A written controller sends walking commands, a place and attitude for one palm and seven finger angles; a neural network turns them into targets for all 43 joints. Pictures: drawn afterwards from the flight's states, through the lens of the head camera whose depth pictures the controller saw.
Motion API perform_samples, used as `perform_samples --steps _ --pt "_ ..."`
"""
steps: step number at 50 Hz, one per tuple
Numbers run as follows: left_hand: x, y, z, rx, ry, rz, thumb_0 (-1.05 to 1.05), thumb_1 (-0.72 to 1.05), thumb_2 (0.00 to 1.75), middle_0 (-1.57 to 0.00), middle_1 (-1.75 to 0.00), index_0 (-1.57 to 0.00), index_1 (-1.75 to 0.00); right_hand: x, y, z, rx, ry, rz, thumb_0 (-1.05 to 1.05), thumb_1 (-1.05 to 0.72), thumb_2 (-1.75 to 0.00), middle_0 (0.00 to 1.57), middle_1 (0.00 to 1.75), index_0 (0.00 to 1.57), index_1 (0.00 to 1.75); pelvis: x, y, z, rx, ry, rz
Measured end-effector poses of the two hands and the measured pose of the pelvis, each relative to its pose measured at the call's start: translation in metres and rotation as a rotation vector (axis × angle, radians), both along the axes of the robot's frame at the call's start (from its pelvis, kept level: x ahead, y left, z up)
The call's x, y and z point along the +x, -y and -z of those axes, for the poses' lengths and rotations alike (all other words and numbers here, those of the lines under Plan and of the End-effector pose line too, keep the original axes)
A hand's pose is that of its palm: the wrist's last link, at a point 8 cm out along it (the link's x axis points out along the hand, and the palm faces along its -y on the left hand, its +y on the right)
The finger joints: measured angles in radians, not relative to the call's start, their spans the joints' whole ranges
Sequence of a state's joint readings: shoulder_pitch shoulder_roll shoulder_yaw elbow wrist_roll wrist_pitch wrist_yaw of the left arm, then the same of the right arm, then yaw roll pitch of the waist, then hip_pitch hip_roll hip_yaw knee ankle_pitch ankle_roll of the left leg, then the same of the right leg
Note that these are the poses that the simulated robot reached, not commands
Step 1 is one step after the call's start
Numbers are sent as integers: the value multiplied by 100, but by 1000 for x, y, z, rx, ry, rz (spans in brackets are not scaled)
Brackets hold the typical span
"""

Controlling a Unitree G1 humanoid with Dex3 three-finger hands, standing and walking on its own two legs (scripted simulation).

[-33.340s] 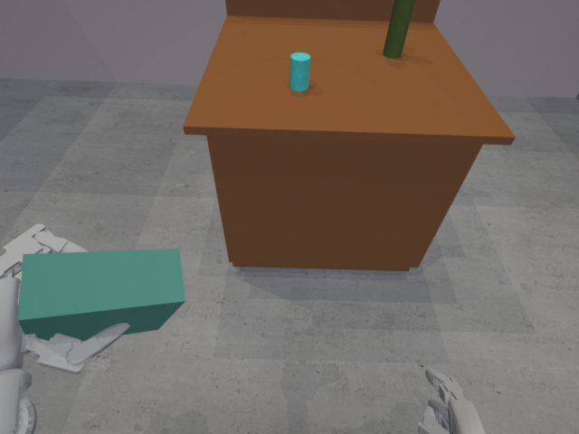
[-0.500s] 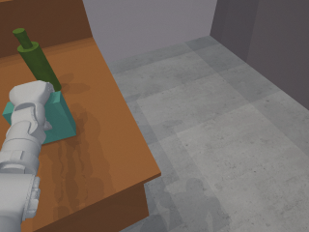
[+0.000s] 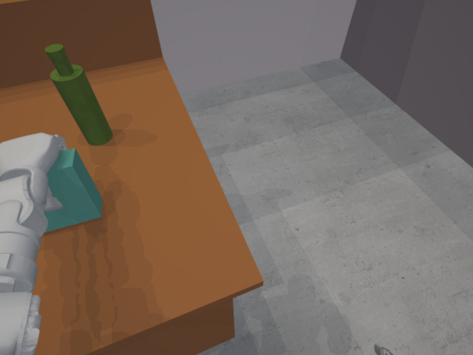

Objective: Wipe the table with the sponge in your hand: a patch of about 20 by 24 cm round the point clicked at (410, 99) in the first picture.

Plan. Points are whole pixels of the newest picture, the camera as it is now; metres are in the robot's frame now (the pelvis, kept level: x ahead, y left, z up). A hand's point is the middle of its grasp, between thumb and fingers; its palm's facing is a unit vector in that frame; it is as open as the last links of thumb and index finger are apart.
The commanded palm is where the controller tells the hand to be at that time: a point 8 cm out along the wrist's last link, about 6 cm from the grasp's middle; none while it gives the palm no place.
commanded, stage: wipe back along the first lane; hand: left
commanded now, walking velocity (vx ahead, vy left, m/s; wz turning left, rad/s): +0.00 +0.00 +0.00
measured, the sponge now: (56, 201) +0.37 +0.36 +0.03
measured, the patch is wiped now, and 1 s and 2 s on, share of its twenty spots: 1.00 1.00 1.00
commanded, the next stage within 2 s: lift the sponge slowly off the table in 1.58 s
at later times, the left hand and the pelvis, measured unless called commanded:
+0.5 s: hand (42, 201) +0.34 +0.34 +0.08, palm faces -0.05 -0.02 -1.00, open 9.7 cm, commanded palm +0.30 +0.32 +0.11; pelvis +0.01 +0.00 +0.00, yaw +1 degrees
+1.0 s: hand (43, 230) +0.28 +0.32 +0.08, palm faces -0.01 -0.03 -1.00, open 9.7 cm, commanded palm +0.25 +0.30 +0.11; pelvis +0.00 -0.01 +0.00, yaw +1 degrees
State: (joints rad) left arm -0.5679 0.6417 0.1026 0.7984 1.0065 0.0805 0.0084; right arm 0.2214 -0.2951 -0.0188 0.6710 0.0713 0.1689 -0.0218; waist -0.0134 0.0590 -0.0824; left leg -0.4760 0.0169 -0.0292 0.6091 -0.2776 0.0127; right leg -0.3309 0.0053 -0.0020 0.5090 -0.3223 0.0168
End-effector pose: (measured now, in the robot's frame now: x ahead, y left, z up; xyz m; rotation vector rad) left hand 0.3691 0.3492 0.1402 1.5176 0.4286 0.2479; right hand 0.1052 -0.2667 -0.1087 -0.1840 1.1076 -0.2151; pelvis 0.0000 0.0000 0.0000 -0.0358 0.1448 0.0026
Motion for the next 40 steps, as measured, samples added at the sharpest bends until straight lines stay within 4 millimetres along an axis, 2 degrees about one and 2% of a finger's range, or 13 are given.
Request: perform_samples --steps 10,26,40 --pt "-20 2 2 21 28 14 -1 -50 110 -73 -138 -77 -141 19 -3 -2 17 22 -15 0 -90 -90 20 30 20 30 6 -1 -1 1 13 -5" --pt "-52 18 3 26 56 3 -1 -47 107 -71 -140 -75 -142 60 -25 -8 69 134 -93 1 -90 -90 20 30 20 30 5 -2 -2 6 48 -21" --pt "-84 30 4 21 83 1 -1 -45 106 -69 -141 -74 -143 74 -28 -14 83 186 -125 1 -90 -90 20 30 20 30 4 4 -3 12 82 -23"
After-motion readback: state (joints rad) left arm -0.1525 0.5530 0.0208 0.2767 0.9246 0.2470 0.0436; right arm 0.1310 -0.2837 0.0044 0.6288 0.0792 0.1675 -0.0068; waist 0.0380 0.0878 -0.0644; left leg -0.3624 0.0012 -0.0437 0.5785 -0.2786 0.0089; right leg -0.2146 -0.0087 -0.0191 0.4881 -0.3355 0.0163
